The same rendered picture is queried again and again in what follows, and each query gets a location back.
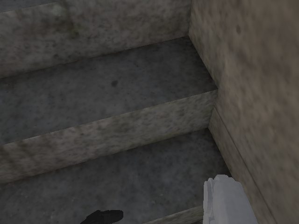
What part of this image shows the left robot hand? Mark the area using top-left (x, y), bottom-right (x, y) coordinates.
top-left (80, 210), bottom-right (123, 224)

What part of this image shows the right robot thigh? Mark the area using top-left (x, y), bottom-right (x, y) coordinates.
top-left (203, 176), bottom-right (258, 224)

